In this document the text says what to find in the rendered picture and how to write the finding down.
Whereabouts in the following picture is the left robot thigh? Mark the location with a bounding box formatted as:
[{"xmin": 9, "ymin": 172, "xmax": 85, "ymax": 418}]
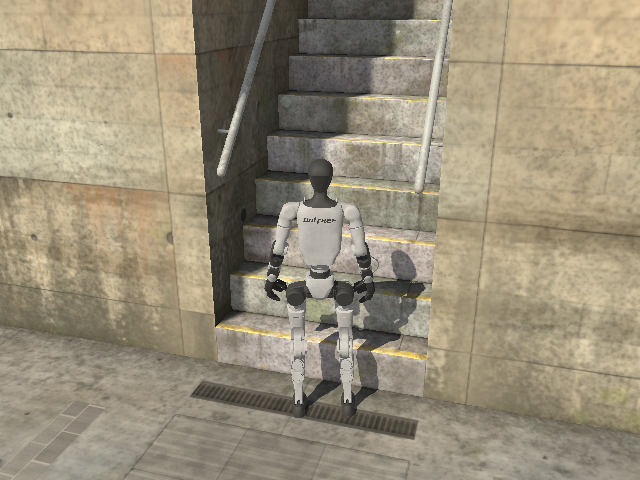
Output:
[{"xmin": 286, "ymin": 280, "xmax": 307, "ymax": 358}]

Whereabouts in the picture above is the right robot foot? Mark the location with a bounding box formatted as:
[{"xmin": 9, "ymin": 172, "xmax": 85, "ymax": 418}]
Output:
[{"xmin": 341, "ymin": 391, "xmax": 355, "ymax": 418}]

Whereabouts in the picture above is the left robot hand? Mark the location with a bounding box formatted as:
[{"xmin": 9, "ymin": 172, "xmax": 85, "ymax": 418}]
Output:
[{"xmin": 264, "ymin": 279, "xmax": 287, "ymax": 301}]

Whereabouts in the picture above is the right robot forearm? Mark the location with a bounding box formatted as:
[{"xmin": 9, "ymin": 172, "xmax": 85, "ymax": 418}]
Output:
[{"xmin": 356, "ymin": 242, "xmax": 374, "ymax": 283}]

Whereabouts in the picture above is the left robot forearm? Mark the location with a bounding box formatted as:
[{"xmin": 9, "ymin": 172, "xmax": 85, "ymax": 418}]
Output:
[{"xmin": 266, "ymin": 240, "xmax": 284, "ymax": 282}]

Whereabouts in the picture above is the right robot upper arm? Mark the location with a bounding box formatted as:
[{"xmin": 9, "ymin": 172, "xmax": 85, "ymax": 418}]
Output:
[{"xmin": 341, "ymin": 202, "xmax": 367, "ymax": 257}]

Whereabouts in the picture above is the right robot hand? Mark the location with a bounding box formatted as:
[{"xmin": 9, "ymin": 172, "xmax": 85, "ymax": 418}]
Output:
[{"xmin": 353, "ymin": 280, "xmax": 375, "ymax": 303}]

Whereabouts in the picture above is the left robot upper arm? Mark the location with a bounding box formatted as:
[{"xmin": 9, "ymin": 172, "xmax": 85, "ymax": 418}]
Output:
[{"xmin": 273, "ymin": 202, "xmax": 300, "ymax": 256}]

